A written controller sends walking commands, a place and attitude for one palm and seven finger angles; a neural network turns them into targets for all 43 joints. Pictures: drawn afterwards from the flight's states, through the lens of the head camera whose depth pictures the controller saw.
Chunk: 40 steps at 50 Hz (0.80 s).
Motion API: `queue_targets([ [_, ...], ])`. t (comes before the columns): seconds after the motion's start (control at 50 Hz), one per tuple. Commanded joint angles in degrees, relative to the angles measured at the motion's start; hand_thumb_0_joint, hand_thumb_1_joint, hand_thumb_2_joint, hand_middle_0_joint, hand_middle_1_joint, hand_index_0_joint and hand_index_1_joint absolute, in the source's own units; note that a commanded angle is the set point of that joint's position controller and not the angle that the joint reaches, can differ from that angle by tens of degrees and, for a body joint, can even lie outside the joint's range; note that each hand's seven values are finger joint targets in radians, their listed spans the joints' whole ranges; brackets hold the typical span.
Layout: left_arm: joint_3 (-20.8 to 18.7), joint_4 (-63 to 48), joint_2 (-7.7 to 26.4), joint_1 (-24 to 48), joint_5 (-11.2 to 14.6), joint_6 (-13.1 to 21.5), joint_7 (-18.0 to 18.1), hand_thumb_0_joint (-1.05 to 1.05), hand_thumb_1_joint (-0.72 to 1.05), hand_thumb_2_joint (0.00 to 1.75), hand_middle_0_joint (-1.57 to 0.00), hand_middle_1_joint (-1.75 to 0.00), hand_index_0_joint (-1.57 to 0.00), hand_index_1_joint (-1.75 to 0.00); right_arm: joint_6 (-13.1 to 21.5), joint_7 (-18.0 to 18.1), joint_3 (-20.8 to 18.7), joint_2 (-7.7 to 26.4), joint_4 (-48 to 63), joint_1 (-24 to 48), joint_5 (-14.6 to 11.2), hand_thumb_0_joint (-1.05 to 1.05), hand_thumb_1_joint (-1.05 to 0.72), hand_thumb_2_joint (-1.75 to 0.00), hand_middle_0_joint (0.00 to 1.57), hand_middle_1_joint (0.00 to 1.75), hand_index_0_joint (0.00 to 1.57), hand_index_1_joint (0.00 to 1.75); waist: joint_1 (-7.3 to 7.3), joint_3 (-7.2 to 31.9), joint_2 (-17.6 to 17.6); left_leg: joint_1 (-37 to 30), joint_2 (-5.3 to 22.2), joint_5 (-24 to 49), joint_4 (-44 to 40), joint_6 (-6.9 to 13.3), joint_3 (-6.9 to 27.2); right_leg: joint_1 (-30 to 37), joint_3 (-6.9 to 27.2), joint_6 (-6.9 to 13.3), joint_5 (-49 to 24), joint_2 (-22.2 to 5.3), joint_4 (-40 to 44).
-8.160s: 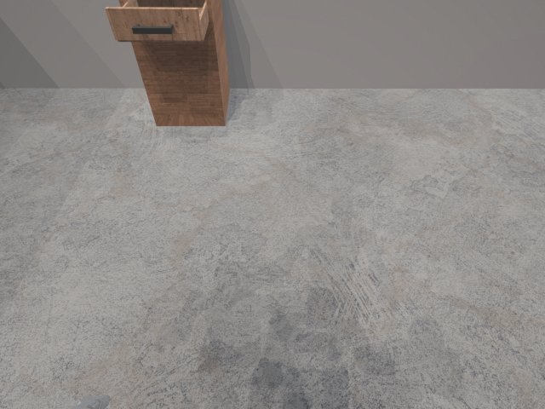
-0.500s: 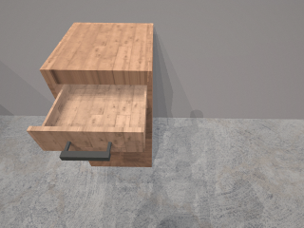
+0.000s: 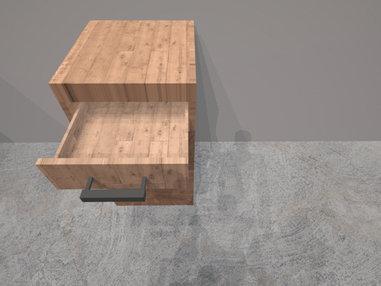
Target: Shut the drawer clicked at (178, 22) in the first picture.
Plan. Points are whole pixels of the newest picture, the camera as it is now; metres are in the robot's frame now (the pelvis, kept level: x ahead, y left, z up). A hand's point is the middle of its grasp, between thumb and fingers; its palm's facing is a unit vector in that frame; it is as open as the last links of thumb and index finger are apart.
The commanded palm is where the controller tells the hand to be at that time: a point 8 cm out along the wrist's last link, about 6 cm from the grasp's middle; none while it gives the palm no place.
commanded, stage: look again from close up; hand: left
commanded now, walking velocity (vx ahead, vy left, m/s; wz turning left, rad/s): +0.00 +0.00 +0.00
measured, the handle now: (115, 188) +0.36 +0.22 -0.07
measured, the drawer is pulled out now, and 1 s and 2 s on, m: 0.24 0.24 0.24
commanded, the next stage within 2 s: raise the hand and make a fist in 0.38 s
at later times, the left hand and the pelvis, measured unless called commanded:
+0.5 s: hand out of the picture +0.00 +0.20 -0.17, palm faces -0.01 -0.98 -0.22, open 7.4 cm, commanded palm +0.10 +0.25 -0.06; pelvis +0.00 +0.02 +0.00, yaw +0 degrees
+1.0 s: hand out of the picture +0.12 +0.19 -0.05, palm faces +0.14 -0.99 -0.06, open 5.5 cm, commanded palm +0.12 +0.24 -0.03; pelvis -0.05 -0.03 -0.09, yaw +2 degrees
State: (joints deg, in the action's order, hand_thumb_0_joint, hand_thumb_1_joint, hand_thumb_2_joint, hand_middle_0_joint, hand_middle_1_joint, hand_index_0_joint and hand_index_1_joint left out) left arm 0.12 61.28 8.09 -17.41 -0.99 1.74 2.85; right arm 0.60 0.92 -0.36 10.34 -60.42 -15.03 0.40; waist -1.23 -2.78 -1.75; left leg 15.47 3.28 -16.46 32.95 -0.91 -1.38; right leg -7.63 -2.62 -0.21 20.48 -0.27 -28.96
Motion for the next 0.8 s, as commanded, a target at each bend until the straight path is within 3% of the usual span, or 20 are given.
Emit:
queue_targets([
  [0.0,-1.01,-3.72,7.02,-3.43,0.24,-0.34,0.38,0.00,0.90,0.90,-0.20,-0.30,-0.20,-0.30,0.88,0.50,-0.39,5.47,3.15,-3.40,0.24,0.00,-0.90,-0.90,0.20,0.30,0.20,0.30,1.01,1.07,-2.83,-1.60,3.59,18.94,-4.04,3.81,4.24,-3.21,2.23,2.30,-10.40,-3.43,1.77],
  [0.08,-0.75,-3.89,7.40,-2.43,0.18,-1.15,-0.07,0.00,0.90,0.90,-0.20,-0.30,-0.20,-0.30,0.53,0.30,-0.25,5.83,3.62,-2.56,0.33,0.00,-0.90,-0.90,0.20,0.30,0.20,0.30,1.20,-3.99,1.82,1.86,2.43,6.91,-7.86,3.73,5.01,-5.43,3.14,2.04,-2.62,-3.40,3.83],
  [0.14,-0.70,-4.19,7.79,-2.48,0.12,-1.39,-0.36,0.00,0.90,0.90,-0.20,-0.30,-0.20,-0.30,0.54,0.12,-0.18,6.34,3.33,-2.40,0.45,0.00,-0.90,-0.90,0.20,0.30,0.20,0.30,1.45,-4.15,-0.22,2.20,2.48,2.16,-10.69,3.89,5.97,-5.67,2.63,1.68,-0.26,-3.44,3.91],
  [0.24,-0.59,-3.60,7.97,-3.04,0.17,-1.26,-0.59,0.00,0.90,0.90,-0.20,-0.30,-0.20,-0.30,1.05,0.21,-0.08,7.01,2.53,-2.29,0.30,0.00,-0.90,-0.90,0.20,0.30,0.20,0.30,1.93,-0.38,-0.04,-0.98,3.05,7.00,-11.43,4.28,6.16,-3.68,2.01,1.01,-3.76,-4.06,3.65],
  [0.38,-0.52,-1.97,8.50,-3.31,0.30,-0.94,-0.56,0.00,0.90,0.90,-0.20,-0.30,-0.20,-0.30,1.28,0.42,0.10,6.52,0.75,-2.38,0.04,0.00,-0.90,-0.90,0.20,0.30,0.20,0.30,1.66,1.81,1.41,-5.15,2.35,16.40,-9.05,3.67,3.76,-2.68,2.75,0.74,-10.69,-5.37,4.69],
  [0.44,-0.38,-1.16,8.38,-3.49,0.27,-0.83,-0.49,0.00,0.90,0.90,-0.20,-0.30,-0.20,-0.30,1.18,0.50,0.14,6.33,-0.09,-2.09,-0.08,0.00,-0.90,-0.90,0.20,0.30,0.20,0.30,1.59,0.77,2.34,-5.36,2.21,17.64,-8.63,3.49,3.27,-2.77,2.91,0.66,-12.96,-5.63,5.19],
  [0.46,-0.43,-0.34,8.16,-5.64,-0.54,0.15,1.57,0.00,0.90,0.90,-0.20,-0.30,-0.20,-0.30,1.26,0.19,-0.35,7.76,3.61,0.94,-0.30,0.00,-0.90,-0.90,0.20,0.30,0.20,0.30,2.15,-2.26,2.87,-2.32,3.51,25.20,1.15,2.01,3.40,-6.39,6.68,0.59,-25.20,-7.24,7.19],
  [0.48,-9.98,-90.35,22.62,36.24,9.66,11.84,1.91,0.00,0.90,0.90,-0.22,-0.32,-0.22,-0.32,9.59,2.22,-2.89,15.53,21.53,-1.00,-2.70,0.00,-0.90,-0.90,0.20,0.30,0.20,0.30,-3.99,27.14,-8.35,-18.59,-1.76,29.45,-5.27,2.06,2.69,-5.16,-1.36,2.25,-27.73,-1.94,-0.22],
  [0.5,-7.71,-75.31,16.77,7.05,5.36,8.81,4.01,0.00,0.90,0.90,-0.24,-0.34,-0.24,-0.34,15.23,4.25,-0.76,9.34,19.08,3.54,-2.20,0.00,-0.90,-0.90,0.20,0.30,0.20,0.30,2.42,27.50,-14.92,-25.41,1.77,36.26,-6.99,2.02,3.67,-8.38,-1.78,2.45,-14.46,-0.23,-5.94],
  [0.52,-0.56,-67.20,4.38,-7.44,7.20,1.48,5.59,0.00,0.90,0.90,-0.26,-0.37,-0.26,-0.37,17.24,3.87,-1.82,7.33,18.44,3.91,-3.41,0.00,-0.90,-0.90,0.20,0.30,0.20,0.30,-0.42,17.62,-11.38,-16.14,0.55,32.79,-8.43,0.20,3.84,-14.17,-3.71,1.32,-4.35,0.58,-8.38],
  [0.54,1.16,-64.78,-0.59,-6.95,8.32,1.01,4.25,0.00,0.90,0.90,-0.28,-0.39,-0.28,-0.39,17.46,3.51,-2.27,7.91,16.93,1.47,-3.19,0.00,-0.90,-0.90,0.20,0.30,0.20,0.30,-1.13,10.38,-5.08,-9.65,-0.19,27.26,-6.71,0.88,3.59,-15.89,-3.53,0.96,-3.85,0.12,-7.00],
  [0.56,-2.60,-66.18,3.00,-3.14,8.59,3.48,3.37,0.00,0.90,0.90,-0.30,-0.41,-0.30,-0.41,17.87,3.30,-3.43,9.08,20.09,3.36,-2.37,0.00,-0.90,-0.90,0.20,0.30,0.20,0.30,-1.46,4.73,-1.48,-2.86,-1.45,17.34,-3.82,1.27,4.13,-17.96,-4.32,0.94,-4.38,0.10,-4.11],
  [0.58,-7.42,-62.87,6.35,-5.30,8.31,6.70,2.05,0.00,0.90,0.90,-0.32,-0.43,-0.32,-0.43,17.72,3.31,-4.26,10.22,21.23,3.60,-1.34,0.00,-0.90,-0.90,0.20,0.30,0.20,0.30,-1.68,5.06,5.09,2.22,-2.53,11.17,-0.45,1.53,3.46,-19.89,-4.97,0.95,-6.26,0.33,-2.85],
  [0.6,-8.67,-57.67,4.47,-12.72,9.06,10.38,-0.25,0.00,0.90,0.90,-0.34,-0.45,-0.34,-0.45,17.46,3.09,-4.56,9.67,22.91,4.55,-0.51,0.00,-0.90,-0.90,0.20,0.30,0.20,0.30,0.22,5.20,10.14,6.25,-2.79,10.79,2.55,1.63,3.02,-21.74,-5.50,0.93,-7.21,0.83,-4.96],
  [0.62,-9.49,-54.71,3.01,-20.03,9.12,14.01,-3.31,0.00,0.90,0.90,-0.36,-0.47,-0.36,-0.47,17.29,2.32,-5.17,9.22,24.92,5.33,-0.56,0.00,-0.90,-0.90,0.20,0.30,0.20,0.30,2.69,7.97,9.52,7.67,-3.10,14.86,5.44,1.29,2.04,-21.52,-5.74,1.35,-11.31,1.18,-8.69],
  [0.64,-9.63,-52.44,1.35,-23.04,9.86,18.28,-6.81,0.00,0.90,0.90,-0.38,-0.50,-0.38,-0.50,16.90,1.49,-5.57,8.74,26.18,6.35,-0.01,0.00,-0.90,-0.90,0.20,0.30,0.20,0.30,3.92,11.04,12.71,11.14,-2.89,16.44,9.19,0.71,1.39,-23.74,-6.11,1.31,-13.64,1.52,-13.79],
  [0.68,-10.42,-52.46,0.84,-24.38,12.38,27.34,-14.64,0.00,0.90,0.90,-0.42,-0.54,-0.42,-0.54,16.48,0.08,-6.51,8.55,29.18,9.58,-0.05,0.00,-0.90,-0.90,0.20,0.30,0.20,0.30,5.46,12.89,11.60,19.07,-3.18,13.41,15.61,0.18,0.38,-28.18,-4.89,1.57,-14.51,1.33,-20.89],
  [0.72,-15.00,-52.24,6.00,-21.79,14.25,33.85,-21.55,0.00,0.90,0.90,-0.46,-0.58,-0.46,-0.58,16.60,-0.95,-6.92,8.61,31.55,10.42,-0.70,0.00,-0.90,-0.90,0.20,0.30,0.20,0.30,5.78,13.90,4.02,23.97,-3.64,9.33,20.49,0.15,-0.04,-30.86,-1.87,2.11,-13.96,0.30,-24.56],
  [0.74,-17.14,-55.04,7.87,-21.54,15.67,33.94,-23.07,0.00,0.90,0.90,-0.48,-0.60,-0.48,-0.60,16.29,-0.87,-7.05,9.04,34.15,11.00,-0.99,0.00,-0.90,-0.90,0.20,0.30,0.20,0.30,6.20,17.75,3.92,24.78,-3.96,7.82,21.70,0.62,-0.70,-29.97,-1.07,2.03,-12.47,0.34,-25.49],
  [0.78,-17.57,-61.65,8.96,-16.79,18.21,30.79,-24.34,0.00,0.90,0.90,-0.52,-0.65,-0.52,-0.65,15.52,0.30,-6.68,9.05,38.23,12.09,-1.81,0.00,-0.90,-0.90,0.20,0.30,0.20,0.30,5.51,21.46,3.24,26.78,-4.58,3.86,23.79,1.38,-1.65,-29.62,1.70,1.04,-8.27,-0.01,-24.80],
])
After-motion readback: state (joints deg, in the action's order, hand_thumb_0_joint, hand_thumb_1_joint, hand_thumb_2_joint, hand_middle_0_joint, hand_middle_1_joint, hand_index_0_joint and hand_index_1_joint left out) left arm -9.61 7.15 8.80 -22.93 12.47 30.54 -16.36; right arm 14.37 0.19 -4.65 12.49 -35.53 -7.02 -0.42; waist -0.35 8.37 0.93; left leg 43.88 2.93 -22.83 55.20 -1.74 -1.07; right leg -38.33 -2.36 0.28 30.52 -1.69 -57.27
